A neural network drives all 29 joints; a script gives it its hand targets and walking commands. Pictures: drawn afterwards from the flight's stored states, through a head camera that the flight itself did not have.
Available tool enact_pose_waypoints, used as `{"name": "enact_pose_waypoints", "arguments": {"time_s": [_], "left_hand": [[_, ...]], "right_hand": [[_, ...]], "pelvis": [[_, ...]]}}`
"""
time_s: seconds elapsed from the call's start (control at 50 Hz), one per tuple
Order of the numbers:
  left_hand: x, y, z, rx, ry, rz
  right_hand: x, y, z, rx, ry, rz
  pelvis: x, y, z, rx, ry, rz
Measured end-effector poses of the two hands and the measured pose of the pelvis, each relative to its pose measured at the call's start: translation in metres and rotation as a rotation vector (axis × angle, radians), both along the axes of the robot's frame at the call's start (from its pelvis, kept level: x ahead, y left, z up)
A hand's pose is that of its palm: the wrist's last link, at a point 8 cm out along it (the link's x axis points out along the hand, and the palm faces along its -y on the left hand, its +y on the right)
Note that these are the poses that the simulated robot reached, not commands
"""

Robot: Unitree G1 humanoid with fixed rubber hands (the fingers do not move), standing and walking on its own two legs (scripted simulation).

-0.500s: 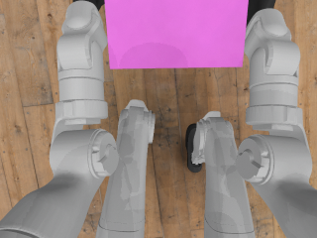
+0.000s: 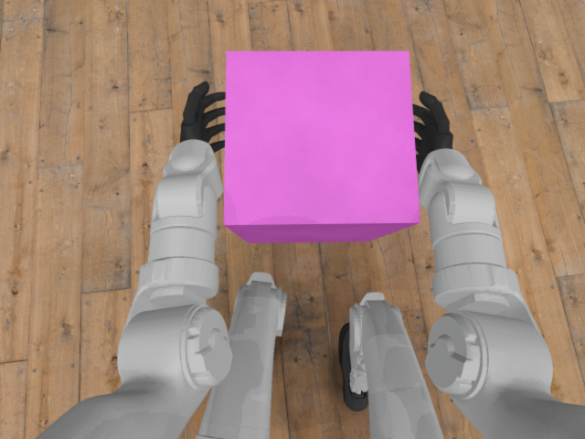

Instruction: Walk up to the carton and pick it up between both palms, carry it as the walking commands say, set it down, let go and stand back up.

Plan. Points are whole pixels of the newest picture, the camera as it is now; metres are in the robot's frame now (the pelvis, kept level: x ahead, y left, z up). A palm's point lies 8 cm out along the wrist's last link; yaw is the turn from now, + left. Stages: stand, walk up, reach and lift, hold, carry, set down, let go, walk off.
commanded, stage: reach and lift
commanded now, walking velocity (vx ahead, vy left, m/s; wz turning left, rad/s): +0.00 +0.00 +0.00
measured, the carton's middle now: (312, 166) +0.47 +0.04 -0.11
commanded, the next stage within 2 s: none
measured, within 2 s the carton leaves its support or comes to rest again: neither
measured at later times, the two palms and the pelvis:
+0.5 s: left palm (190, 127) +0.44 +0.18 +0.04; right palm (478, 136) +0.46 -0.12 +0.04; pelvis +0.06 +0.00 +0.09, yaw +0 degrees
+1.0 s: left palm (168, 104) +0.42 +0.17 +0.12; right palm (538, 122) +0.44 -0.13 +0.12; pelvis +0.08 -0.01 +0.16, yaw +1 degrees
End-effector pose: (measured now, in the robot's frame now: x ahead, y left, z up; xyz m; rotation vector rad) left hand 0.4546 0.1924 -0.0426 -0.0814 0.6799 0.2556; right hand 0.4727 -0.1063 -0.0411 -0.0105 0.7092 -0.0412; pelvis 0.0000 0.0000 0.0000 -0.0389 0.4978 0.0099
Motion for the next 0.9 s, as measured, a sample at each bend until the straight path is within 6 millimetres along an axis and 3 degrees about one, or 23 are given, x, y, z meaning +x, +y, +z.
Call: {"name": "enact_pose_waypoints", "arguments": {"time_s": [0.14, 0.26, 0.56, 0.9], "left_hand": [[-0.007, 0.001, 0.041, 0.006, 0.017, -0.002], [-0.006, -0.002, 0.063, 0.003, 0.012, -0.009], [-0.016, -0.015, 0.086, 0.000, 0.018, -0.018], [-0.029, -0.019, 0.146, 0.012, 0.020, -0.026]], "right_hand": [[-0.006, 0.000, 0.039, -0.005, 0.015, 0.008], [-0.005, -0.003, 0.065, -0.013, 0.010, 0.007], [-0.016, -0.016, 0.090, -0.021, 0.016, 0.010], [-0.030, -0.020, 0.146, -0.012, 0.017, 0.003]], "pelvis": [[0.019, 0.002, 0.031, 0.009, 0.009, -0.001], [0.032, 0.003, 0.057, 0.012, 0.004, -0.004], [0.063, 0.000, 0.101, 0.023, 0.006, -0.008], [0.081, -0.005, 0.147, 0.036, -0.100, -0.003]]}}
